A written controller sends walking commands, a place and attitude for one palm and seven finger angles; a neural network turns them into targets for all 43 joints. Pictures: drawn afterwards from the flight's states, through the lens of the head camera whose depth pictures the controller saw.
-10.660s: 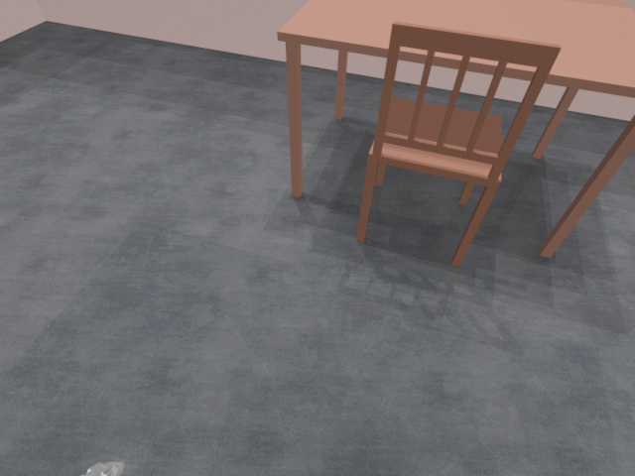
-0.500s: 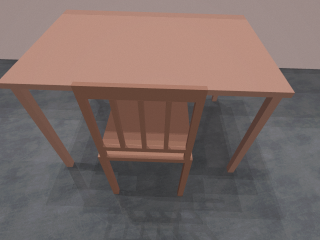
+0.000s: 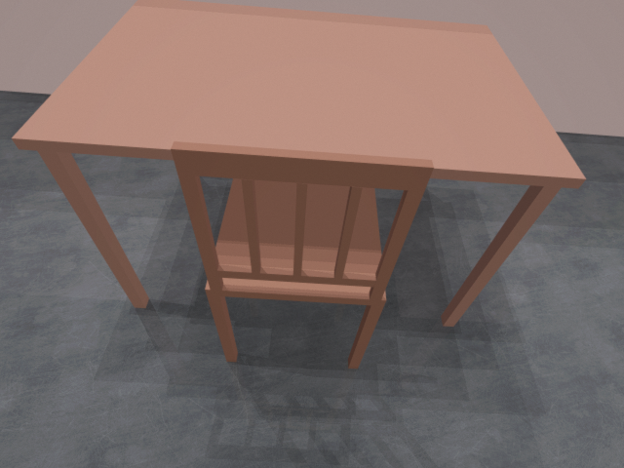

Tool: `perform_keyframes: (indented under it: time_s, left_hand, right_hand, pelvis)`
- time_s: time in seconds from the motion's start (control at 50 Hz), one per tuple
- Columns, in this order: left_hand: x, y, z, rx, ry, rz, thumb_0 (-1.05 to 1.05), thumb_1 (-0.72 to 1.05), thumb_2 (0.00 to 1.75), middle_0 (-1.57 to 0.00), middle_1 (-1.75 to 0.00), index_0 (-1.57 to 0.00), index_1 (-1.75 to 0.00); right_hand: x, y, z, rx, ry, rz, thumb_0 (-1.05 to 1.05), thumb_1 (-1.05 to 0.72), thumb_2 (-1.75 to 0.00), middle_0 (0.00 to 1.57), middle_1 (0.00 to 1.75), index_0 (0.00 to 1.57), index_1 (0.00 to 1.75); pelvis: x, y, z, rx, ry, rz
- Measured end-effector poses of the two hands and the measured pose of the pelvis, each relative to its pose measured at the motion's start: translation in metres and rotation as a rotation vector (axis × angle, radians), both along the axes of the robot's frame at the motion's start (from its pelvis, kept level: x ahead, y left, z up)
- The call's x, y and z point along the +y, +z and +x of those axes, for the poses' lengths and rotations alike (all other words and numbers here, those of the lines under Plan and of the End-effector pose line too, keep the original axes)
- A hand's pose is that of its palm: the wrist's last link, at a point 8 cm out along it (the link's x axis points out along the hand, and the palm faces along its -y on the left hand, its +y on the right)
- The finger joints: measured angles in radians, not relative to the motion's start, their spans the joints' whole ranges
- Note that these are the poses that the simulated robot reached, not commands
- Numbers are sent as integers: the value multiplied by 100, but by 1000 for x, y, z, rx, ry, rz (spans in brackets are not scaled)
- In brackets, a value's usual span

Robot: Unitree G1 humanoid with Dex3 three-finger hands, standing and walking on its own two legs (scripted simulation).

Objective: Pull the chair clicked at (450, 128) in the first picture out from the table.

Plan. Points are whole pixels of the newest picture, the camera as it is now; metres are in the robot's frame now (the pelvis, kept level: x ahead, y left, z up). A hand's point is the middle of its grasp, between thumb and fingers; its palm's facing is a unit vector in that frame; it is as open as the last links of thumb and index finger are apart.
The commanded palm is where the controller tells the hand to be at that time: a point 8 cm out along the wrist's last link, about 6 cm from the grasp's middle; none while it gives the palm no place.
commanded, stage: look again from close up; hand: left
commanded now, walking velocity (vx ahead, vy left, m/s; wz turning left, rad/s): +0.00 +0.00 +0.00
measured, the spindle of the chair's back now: (299, 232) +0.54 +0.06 -0.09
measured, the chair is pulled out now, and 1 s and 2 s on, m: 0.00 0.00 0.00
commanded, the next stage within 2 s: shuffle to correct the standing spot in 0.50 s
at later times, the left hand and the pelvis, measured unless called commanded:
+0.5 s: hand out of the picture -0.07 +0.15 -0.18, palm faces +0.03 -0.99 -0.15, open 7.4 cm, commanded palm none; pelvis -0.01 +0.01 +0.00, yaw -1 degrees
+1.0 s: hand out of the picture -0.05 +0.11 -0.17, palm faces +0.04 -0.99 -0.15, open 7.4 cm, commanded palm none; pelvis +0.02 -0.04 +0.00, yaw -2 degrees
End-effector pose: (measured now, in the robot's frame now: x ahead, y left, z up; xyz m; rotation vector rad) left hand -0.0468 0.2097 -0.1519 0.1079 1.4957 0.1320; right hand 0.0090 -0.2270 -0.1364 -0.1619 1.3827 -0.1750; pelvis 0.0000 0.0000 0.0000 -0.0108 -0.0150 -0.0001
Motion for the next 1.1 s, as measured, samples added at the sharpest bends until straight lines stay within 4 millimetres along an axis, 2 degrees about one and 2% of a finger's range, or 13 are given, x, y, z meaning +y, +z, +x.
perform_keyframes:
  time_s: [0.2,0.38,0.68,0.86,1.0,1.1]
  left_hand:
    - [6,5,-24,56,13,8,0,91,90,-20,-29,-20,-30]
    - [0,6,-32,71,18,-2,0,91,90,-20,-29,-20,-30]
    - [-15,6,-18,40,12,-13,0,91,90,-20,-29,-20,-30]
    - [-28,7,-10,60,12,-15,0,91,90,-20,-29,-20,-30]
    - [-47,9,-5,82,27,-10,0,91,90,-20,-29,-20,-30]
    - [-63,-2,15,93,9,-38,0,91,90,-20,-29,-20,-30]
  right_hand:
    - [12,-4,-18,44,-20,18,1,-92,-89,20,30,20,30]
    - [12,-4,-20,42,-29,19,1,-93,-89,20,30,20,30]
    - [7,-5,-24,46,-46,31,1,-93,-89,20,30,20,30]
    - [-5,-8,-25,64,-81,39,0,-92,-89,20,30,20,30]
    - [-27,-12,-11,54,-92,31,0,-91,-89,20,30,20,30]
    - [-38,-14,6,26,-98,17,0,-91,-89,20,30,20,30]
  pelvis:
    - [7,1,-6,12,-3,4]
    - [7,1,-8,15,-8,2]
    - [-2,2,-4,19,-13,7]
    - [-19,1,6,37,-26,19]
    - [-39,-2,22,45,-35,2]
    - [-51,-8,39,33,-44,17]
